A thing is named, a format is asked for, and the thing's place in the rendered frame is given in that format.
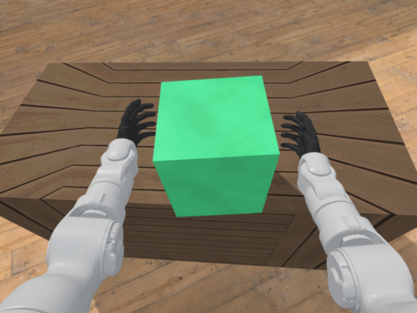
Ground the left robot hand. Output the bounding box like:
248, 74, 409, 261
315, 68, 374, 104
117, 99, 156, 148

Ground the right robot forearm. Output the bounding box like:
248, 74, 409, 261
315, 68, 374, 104
297, 152, 414, 294

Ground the carton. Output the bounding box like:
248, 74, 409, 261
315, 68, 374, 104
152, 76, 280, 217

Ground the pedestal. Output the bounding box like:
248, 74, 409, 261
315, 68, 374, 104
0, 61, 417, 270

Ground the robot left upper arm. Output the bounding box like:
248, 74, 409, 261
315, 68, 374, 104
0, 216, 124, 313

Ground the robot right upper arm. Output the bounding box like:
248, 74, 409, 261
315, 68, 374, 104
326, 244, 417, 313

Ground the left robot forearm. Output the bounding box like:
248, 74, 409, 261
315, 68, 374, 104
46, 138, 138, 267

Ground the right robot hand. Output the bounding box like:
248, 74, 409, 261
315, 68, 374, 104
281, 111, 321, 159

